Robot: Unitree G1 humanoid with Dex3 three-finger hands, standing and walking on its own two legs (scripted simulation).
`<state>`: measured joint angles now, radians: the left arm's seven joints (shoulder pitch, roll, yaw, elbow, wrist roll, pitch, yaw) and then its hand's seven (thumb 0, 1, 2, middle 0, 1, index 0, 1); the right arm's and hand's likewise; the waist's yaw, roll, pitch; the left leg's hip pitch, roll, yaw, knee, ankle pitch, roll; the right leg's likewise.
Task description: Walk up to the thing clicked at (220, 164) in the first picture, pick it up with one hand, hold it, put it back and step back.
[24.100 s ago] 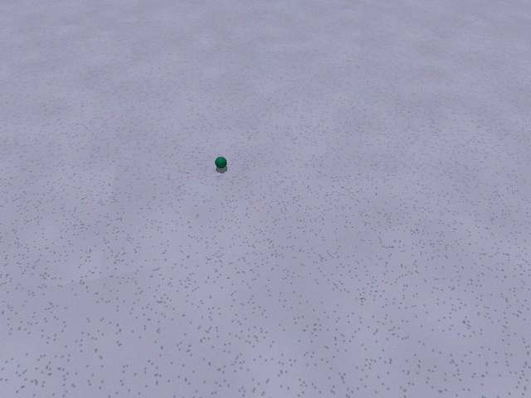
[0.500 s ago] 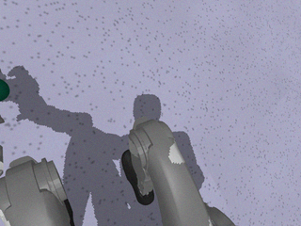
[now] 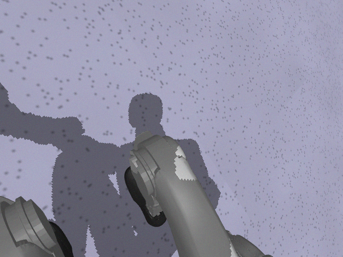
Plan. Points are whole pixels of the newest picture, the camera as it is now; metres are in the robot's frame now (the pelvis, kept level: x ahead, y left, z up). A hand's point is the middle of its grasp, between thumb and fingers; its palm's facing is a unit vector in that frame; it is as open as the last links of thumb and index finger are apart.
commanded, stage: rest palm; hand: left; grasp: from above
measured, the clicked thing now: out of the picture +0.50 +0.25 -0.27
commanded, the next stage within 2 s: close in 0.74 s
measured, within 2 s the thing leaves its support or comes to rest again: neither
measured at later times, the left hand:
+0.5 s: hand out of the picture +0.49 +0.24 -0.23, palm faces -0.40 -0.11 -0.91, open 13.9 cm
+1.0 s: hand out of the picture +0.49 +0.24 -0.24, palm faces -0.41 -0.11 -0.91, open 13.1 cm
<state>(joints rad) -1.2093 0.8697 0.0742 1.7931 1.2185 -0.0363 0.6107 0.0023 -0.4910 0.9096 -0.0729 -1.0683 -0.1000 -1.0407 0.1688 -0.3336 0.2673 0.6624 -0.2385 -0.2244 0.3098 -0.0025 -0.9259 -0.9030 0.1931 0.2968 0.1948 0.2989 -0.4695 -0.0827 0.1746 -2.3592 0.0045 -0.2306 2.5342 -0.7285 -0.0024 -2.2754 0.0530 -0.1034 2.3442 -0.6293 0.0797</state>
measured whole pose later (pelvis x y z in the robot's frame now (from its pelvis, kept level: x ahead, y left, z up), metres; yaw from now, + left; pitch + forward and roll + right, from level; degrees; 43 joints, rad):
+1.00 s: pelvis +0.00 +0.00 +0.01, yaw -1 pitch +29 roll -15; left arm -1.20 0.91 0.03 1.81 1.25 -0.08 0.68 0.00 -0.38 0.92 -0.14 -1.09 -0.17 -1.06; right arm 0.16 -0.34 0.32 0.63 -0.26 -0.26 0.30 0.00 -0.92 -0.90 0.19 0.30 0.19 0.30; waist -0.48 -0.11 0.19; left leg -2.33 0.01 -0.26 2.51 -0.72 -0.01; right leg -2.23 0.06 -0.13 2.30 -0.61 0.08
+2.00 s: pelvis +0.00 +0.00 +0.01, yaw -1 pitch +29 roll -15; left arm -1.18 0.92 -0.01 1.79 1.24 -0.13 0.65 0.00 0.14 0.61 -0.50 -0.89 -0.56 -0.83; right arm 0.16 -0.35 0.34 0.63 -0.26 -0.24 0.28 0.00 -0.91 -0.90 0.19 0.30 0.19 0.30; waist -0.48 -0.12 0.19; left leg -2.31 0.00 -0.27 2.50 -0.73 -0.01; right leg -2.21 0.05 -0.14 2.29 -0.62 0.08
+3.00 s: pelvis +0.00 +0.00 +0.02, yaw +1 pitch +33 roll -13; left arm -1.07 0.78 0.03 1.51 1.20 -0.03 0.53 -0.02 0.16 0.36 -0.72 -0.65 -0.85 -0.60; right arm 0.22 -0.33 0.22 0.67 -0.19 -0.19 0.29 0.00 -0.92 -0.90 0.20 0.30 0.20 0.30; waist -0.39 -0.04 0.06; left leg -2.32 0.00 -0.23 2.45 -0.73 -0.02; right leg -2.24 0.03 -0.11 2.28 -0.64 0.05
